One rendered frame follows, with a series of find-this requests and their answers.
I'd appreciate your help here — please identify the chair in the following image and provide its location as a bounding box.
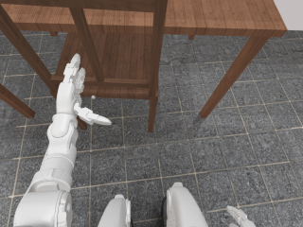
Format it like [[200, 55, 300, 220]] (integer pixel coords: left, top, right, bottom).
[[0, 0, 168, 132]]

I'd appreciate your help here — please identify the robot right thigh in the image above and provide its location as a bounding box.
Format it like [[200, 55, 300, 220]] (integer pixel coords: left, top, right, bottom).
[[167, 186, 208, 227]]

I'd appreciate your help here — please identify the right robot hand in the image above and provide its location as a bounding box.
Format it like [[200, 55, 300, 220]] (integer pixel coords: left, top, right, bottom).
[[226, 205, 256, 227]]

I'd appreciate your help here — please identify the robot left thigh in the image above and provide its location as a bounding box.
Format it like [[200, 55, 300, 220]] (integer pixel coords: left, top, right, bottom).
[[98, 198, 131, 227]]

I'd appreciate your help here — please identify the left robot hand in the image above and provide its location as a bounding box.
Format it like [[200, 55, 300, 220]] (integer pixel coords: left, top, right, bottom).
[[56, 53, 112, 126]]

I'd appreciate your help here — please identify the robot left forearm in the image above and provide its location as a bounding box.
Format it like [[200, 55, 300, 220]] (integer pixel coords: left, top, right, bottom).
[[13, 113, 79, 227]]

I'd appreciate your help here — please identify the left robot upper arm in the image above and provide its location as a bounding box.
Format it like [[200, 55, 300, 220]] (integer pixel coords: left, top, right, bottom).
[[12, 189, 73, 227]]

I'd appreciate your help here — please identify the table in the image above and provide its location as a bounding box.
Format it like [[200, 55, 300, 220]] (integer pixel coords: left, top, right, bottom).
[[0, 0, 288, 118]]

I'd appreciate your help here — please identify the robot thigh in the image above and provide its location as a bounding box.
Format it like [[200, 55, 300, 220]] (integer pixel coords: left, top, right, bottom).
[[167, 186, 208, 227], [98, 198, 131, 227]]

